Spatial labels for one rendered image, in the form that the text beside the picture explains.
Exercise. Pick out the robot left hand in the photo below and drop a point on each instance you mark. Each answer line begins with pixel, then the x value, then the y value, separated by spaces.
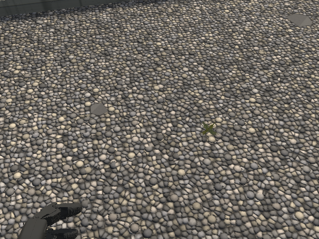
pixel 36 227

